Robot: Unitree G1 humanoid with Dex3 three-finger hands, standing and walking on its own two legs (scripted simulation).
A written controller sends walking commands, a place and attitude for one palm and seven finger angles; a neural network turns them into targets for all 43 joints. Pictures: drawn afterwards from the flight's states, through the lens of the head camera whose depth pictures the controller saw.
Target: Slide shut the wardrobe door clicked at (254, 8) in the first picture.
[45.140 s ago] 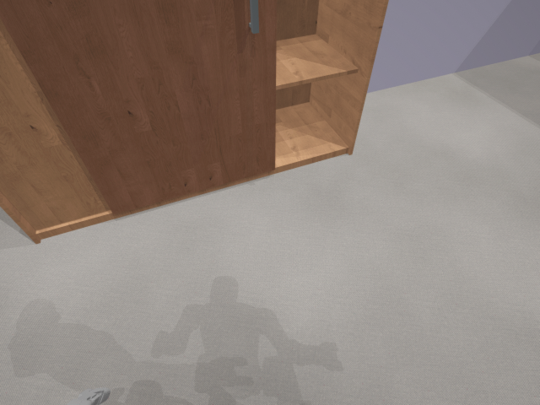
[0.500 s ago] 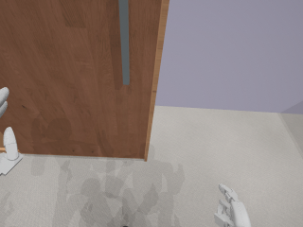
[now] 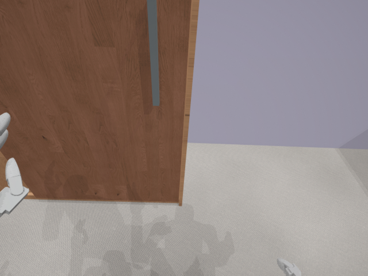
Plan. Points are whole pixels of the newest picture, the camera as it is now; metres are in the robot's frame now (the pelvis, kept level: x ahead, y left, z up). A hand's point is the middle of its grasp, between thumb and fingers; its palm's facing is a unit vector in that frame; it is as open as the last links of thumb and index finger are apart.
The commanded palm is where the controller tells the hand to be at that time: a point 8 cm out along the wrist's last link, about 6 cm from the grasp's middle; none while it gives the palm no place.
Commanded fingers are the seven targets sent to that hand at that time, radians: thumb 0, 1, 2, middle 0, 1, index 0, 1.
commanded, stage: stop stepping back and stand still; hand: left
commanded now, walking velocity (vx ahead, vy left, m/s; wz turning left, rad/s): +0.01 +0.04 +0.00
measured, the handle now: (154, 54) +0.68 +0.13 +0.19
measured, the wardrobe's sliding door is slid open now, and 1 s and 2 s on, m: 0.00 0.00 0.00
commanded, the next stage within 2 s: let the arm hang, fingers relaxed in 0.10 s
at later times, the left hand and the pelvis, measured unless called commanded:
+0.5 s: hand out of the picture +0.05 +0.20 -0.16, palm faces +0.07 -0.99 -0.15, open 7.0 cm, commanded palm none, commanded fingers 0.00 0.90 0.90 -0.20 -0.30 -0.20 -0.30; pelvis -0.02 +0.03 +0.00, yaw +2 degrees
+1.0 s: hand out of the picture -0.02 +0.23 -0.16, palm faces +0.04 -0.97 -0.22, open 7.4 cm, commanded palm none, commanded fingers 0.00 0.90 0.90 -0.20 -0.30 -0.20 -0.30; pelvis -0.01 +0.04 +0.01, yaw +2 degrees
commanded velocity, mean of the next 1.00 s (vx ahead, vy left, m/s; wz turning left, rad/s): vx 0.00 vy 0.00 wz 0.00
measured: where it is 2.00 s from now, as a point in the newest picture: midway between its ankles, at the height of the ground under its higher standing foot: outside the picture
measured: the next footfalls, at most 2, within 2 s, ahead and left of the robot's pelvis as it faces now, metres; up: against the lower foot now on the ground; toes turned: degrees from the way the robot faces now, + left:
none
